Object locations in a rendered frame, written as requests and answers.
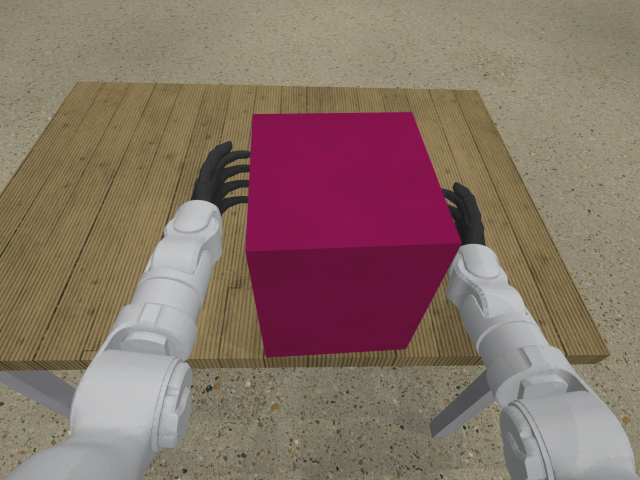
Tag robot right upper arm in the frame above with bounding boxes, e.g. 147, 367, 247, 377
499, 391, 640, 480

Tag left robot hand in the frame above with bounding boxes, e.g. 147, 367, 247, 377
190, 141, 251, 217

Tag right robot hand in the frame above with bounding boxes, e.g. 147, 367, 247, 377
441, 182, 486, 246

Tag left robot forearm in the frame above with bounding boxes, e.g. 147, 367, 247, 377
70, 200, 223, 433

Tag robot left upper arm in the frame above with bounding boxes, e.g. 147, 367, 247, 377
4, 349, 192, 480

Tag right robot forearm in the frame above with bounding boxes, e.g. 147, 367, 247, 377
446, 244, 636, 472

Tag table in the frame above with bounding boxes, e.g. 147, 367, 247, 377
0, 81, 611, 438

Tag carton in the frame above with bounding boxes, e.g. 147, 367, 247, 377
245, 112, 462, 358

